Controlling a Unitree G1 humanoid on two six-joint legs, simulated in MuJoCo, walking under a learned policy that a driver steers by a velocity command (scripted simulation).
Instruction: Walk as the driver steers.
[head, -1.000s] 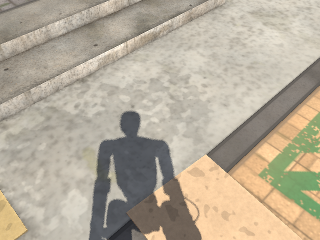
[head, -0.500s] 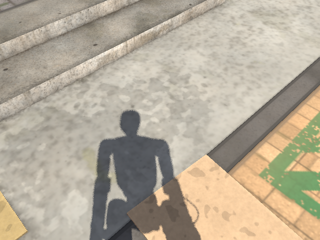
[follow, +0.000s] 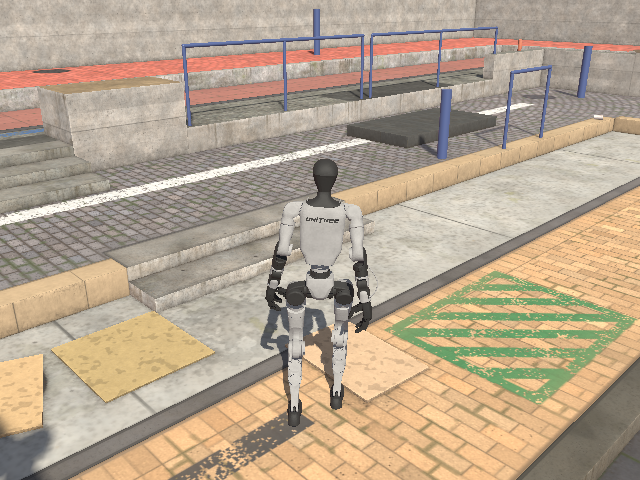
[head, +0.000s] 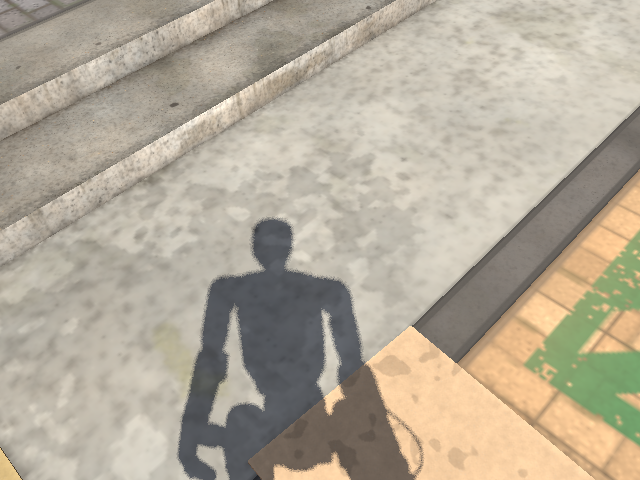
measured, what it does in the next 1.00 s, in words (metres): walks ahead: left foot, then right foot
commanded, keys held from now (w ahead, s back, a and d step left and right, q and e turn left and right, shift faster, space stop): w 0.08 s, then no key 0.56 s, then w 0.36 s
